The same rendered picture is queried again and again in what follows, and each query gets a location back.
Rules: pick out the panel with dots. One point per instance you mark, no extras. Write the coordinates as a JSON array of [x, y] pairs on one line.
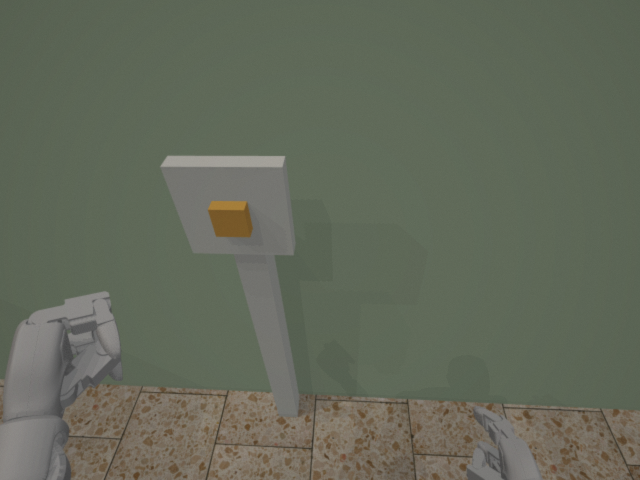
[[262, 181]]

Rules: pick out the robot right hand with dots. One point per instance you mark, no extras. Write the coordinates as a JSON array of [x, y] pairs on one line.
[[512, 461]]

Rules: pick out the button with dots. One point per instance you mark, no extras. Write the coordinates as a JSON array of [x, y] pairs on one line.
[[230, 218]]

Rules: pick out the robot left forearm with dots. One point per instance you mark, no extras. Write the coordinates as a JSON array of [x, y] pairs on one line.
[[31, 448]]

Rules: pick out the robot left hand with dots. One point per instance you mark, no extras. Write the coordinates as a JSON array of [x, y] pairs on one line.
[[41, 352]]

